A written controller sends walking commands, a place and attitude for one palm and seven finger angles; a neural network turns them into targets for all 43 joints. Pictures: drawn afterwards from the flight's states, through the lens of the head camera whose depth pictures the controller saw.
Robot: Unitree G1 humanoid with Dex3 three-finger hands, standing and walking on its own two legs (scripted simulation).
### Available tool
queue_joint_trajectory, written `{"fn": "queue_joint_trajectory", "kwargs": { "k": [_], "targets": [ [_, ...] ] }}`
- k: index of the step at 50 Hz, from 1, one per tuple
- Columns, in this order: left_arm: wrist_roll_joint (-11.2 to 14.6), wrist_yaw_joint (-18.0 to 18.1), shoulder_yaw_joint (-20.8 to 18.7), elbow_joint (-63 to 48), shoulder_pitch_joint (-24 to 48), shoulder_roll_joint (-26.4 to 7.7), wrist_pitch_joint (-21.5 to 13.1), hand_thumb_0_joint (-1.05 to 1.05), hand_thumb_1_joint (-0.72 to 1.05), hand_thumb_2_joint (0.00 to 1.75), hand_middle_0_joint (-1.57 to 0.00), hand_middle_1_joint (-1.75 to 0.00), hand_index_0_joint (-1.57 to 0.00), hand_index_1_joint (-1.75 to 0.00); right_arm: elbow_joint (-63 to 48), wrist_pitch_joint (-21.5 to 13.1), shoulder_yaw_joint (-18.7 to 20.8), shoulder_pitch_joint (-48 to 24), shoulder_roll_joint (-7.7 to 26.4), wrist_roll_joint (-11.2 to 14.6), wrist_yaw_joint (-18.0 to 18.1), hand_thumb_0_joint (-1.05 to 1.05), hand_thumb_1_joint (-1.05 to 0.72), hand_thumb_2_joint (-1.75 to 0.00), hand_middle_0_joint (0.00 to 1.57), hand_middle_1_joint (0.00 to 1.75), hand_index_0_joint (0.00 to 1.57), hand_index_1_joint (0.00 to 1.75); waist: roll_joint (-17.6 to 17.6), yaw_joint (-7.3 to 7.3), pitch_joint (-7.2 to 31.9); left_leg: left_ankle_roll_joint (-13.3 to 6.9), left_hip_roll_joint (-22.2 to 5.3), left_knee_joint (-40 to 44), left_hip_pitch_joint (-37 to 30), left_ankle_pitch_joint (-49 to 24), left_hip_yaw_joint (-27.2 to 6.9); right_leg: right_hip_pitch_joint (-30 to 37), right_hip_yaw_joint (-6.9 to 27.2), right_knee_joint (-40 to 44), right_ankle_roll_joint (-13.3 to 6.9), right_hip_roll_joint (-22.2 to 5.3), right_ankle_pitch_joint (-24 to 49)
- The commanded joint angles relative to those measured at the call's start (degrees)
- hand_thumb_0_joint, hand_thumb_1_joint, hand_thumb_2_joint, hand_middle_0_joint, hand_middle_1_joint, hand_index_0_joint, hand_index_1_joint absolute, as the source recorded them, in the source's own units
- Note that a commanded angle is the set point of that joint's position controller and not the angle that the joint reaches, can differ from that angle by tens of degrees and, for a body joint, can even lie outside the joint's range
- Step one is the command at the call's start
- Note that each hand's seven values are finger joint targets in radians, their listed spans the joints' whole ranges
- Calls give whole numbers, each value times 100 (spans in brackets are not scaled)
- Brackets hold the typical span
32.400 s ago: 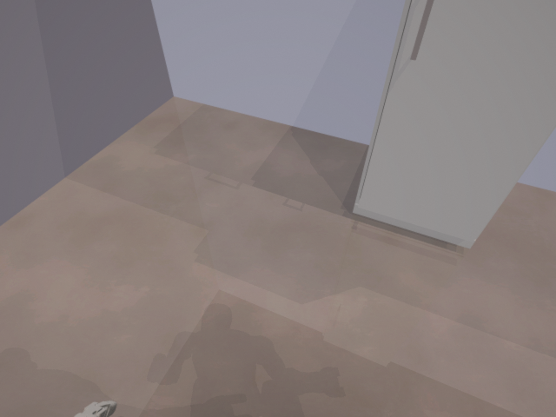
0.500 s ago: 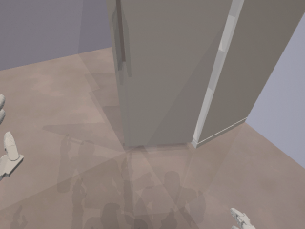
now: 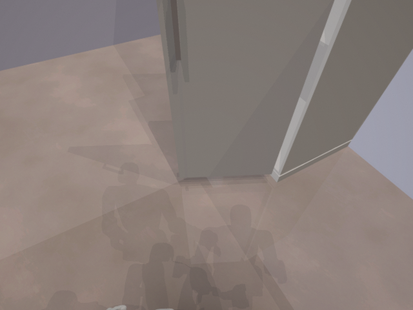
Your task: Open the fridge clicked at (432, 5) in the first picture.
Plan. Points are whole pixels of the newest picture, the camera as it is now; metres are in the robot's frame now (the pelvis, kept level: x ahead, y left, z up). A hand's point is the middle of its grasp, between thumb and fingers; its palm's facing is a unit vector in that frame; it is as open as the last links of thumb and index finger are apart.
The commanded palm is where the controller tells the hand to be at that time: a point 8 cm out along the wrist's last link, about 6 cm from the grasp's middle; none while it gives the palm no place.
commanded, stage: let the arm hang, fingers relaxed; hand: left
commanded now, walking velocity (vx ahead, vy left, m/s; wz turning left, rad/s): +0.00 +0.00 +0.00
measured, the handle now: (175, 14) +0.82 +0.12 +0.19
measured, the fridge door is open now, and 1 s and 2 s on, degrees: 64 64 64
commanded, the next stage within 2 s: look to check the result in 0.80 s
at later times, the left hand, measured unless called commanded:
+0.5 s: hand out of the picture +0.03 +0.24 -0.15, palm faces -0.06 -0.97 -0.25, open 7.4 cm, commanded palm none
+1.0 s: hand out of the picture +0.01 +0.22 -0.16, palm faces -0.07 -0.98 -0.19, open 7.4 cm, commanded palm none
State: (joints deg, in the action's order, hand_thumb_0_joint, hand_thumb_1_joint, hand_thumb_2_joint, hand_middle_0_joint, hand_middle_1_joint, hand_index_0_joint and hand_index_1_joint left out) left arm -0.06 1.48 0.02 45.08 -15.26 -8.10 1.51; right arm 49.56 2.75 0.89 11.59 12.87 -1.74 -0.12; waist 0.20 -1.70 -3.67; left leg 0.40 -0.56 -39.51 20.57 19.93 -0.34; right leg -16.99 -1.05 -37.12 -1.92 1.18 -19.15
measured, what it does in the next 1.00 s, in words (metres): stands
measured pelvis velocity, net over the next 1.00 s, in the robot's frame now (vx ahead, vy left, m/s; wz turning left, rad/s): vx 0.00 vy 0.05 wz -0.05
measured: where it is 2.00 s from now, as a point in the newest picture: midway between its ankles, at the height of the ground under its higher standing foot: outside the picture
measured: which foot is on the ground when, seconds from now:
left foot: down 0.00-1.00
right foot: down 0.00-1.00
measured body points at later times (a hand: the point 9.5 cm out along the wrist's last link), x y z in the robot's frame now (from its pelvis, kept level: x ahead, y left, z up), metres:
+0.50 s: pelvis +0.00 +0.04 +0.02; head +0.00 +0.04 +0.47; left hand +0.03 +0.29 -0.13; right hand +0.00 -0.19 -0.14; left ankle +0.03 +0.13 -0.72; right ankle +0.01 -0.10 -0.72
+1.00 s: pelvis +0.00 +0.05 +0.02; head +0.02 +0.05 +0.47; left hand +0.02 +0.27 -0.14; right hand -0.01 -0.18 -0.14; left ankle +0.03 +0.13 -0.72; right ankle +0.01 -0.10 -0.72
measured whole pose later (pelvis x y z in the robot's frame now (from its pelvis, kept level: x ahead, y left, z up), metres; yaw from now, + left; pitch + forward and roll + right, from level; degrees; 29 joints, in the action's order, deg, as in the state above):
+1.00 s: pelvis +0.00 +0.05 +0.02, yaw -3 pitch -1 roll +0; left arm -1.1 1.9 0.8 66.5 -14.0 -9.6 0.1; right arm 65.7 0.8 1.1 13.6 8.4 -1.0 1.4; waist -0.2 -0.6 -3.5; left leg -3.2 1.7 -22.3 10.9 10.2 4.2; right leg -10.2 3.3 -22.2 2.0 -1.0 -10.8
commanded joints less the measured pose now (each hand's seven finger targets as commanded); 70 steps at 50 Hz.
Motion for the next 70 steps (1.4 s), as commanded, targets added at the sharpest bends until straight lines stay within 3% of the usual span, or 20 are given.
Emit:
{"fn": "queue_joint_trajectory", "kwargs": {
  "k": [1, 2, 3, 4, 6, 9, 12, 19, 25, 38, 45, 53, 70],
  "targets": [
    [-91, 40, -309, 23, 218, -1133, -291, 0, 90, 90, -20, -30, -20, -30, 30, -249, 147, 157, 521, 21, 122, 0, -90, -90, 20, 30, 20, 30, 252, 6, 941, -106, -383, 1165, -1093, -2327, -258, 688, 1015, 1027, -231, -815, 3016],
    [-75, 49, -255, 150, 99, -1077, -262, 0, 90, 90, -20, -30, -20, -30, 105, -271, 142, 107, 554, 21, 144, 0, -90, -90, 20, 30, 20, 30, 522, 112, 1149, -185, -563, 1203, -1301, -2609, -313, 762, 809, 1068, -108, -661, 2594],
    [-84, 55, -190, 298, 147, -1059, -216, 0, 90, 90, -20, -30, -20, -30, 200, -236, 124, 33, 596, 29, 156, 0, -90, -90, 20, 30, 20, 30, 487, 131, 965, -215, -622, 1351, -1145, -2037, -335, 728, 777, 1326, -55, -556, 1787],
    [-81, 38, -194, 465, 208, -1083, -170, 0, 90, 90, -20, -30, -20, -30, 305, -215, 117, -78, 564, 31, 153, 0, -90, -90, 20, 30, 20, 30, 828, 157, 765, -235, -572, 1551, -983, -1537, -401, 668, 735, 1465, -48, -551, 1275],
    [-83, 10, -166, 727, 252, -1115, -137, 0, 90, 90, -20, -30, -20, -30, 427, -178, 109, -75, 547, 40, 146, 0, -90, -90, 20, 30, 20, 30, 747, 159, 543, -239, -583, 1835, -808, -856, -435, 693, 713, 1696, -35, -498, 689],
    [-95, -14, -128, 1053, 289, -1111, -124, 0, 90, 90, -20, -30, -20, -30, 623, -149, 136, 41, 595, 24, 135, 0, -90, -90, 20, 30, 20, 30, 279, 124, 217, -229, -529, 2139, -675, -32, -466, 487, 757, 1984, -52, -475, 62],
    [-98, -19, -118, 1283, 281, -1131, -136, 0, 90, 90, -20, -30, -20, -30, 796, -181, 140, 194, 614, 35, 130, 0, -90, -90, 20, 30, 20, 30, 70, 107, 291, -245, -565, 2280, -777, -26, -487, 509, 714, 1999, -21, -491, 120],
    [-100, 5, -54, 1652, 171, -1052, -169, 0, 90, 90, -20, -30, -20, -30, 1108, -237, 114, 279, 544, 55, 140, 0, -90, -90, 20, 30, 20, 30, -57, 116, 60, -253, -609, 2412, -892, -335, -473, 351, 653, 1938, 18, -543, 478],
    [-112, 33, -45, 1802, 83, -1001, -191, 0, 90, 90, -20, -30, -20, -30, 1276, -257, 112, 336, 454, 74, 138, 0, -90, -90, 20, 30, 20, 30, -89, 125, 21, -260, -572, 2393, -978, -558, -418, 316, 653, 1911, 46, -582, 630],
    [-122, 55, -49, 1929, -29, -781, -197, 0, 90, 90, -20, -30, -20, -30, 1440, -284, 110, 372, 273, 74, 175, 0, -90, -90, 20, 30, 20, 30, 181, 111, -14, -268, -562, 2438, -1016, -609, -370, 329, 637, 1826, 57, -567, 779],
    [-123, 66, -42, 1970, -135, -747, -210, 0, 90, 90, -20, -30, -20, -30, 1431, -287, 124, 440, 271, 95, 189, 0, -90, -90, 20, 30, 20, 30, -30, 99, 40, -288, -558, 2322, -1168, -827, -334, 299, 656, 1836, 54, -578, 882],
    [-110, 74, -34, 1997, -149, -713, -224, 0, 90, 90, -20, -30, -20, -30, 1477, -295, 119, 439, 230, 90, 201, 0, -90, -90, 20, 30, 20, 30, -33, 83, 132, -285, -554, 2224, -1289, -1103, -279, 340, 710, 1838, 46, -593, 1052],
    [-116, 77, -43, 1989, -111, -789, -240, 0, 90, 90, -20, -30, -20, -30, 1505, -285, 119, 383, 257, 98, 182, 0, -90, -90, 20, 30, 20, 30, -53, 92, 2, -251, -541, 2226, -1254, -928, -234, 294, 792, 1945, 42, -594, 894]
  ]
}}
